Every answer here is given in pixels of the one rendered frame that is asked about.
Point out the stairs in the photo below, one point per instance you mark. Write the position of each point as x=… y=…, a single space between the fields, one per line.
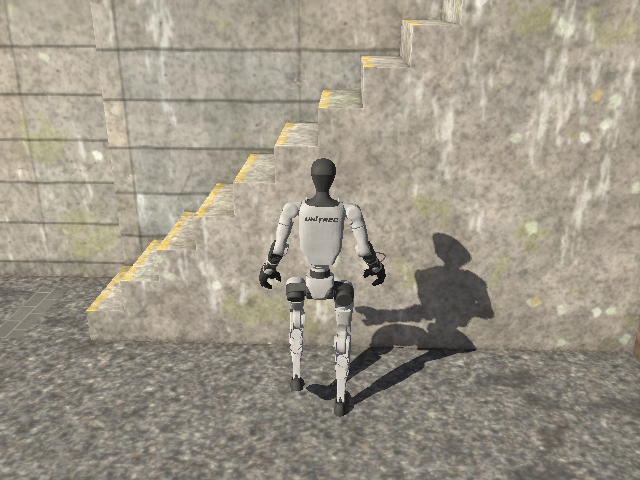
x=496 y=163

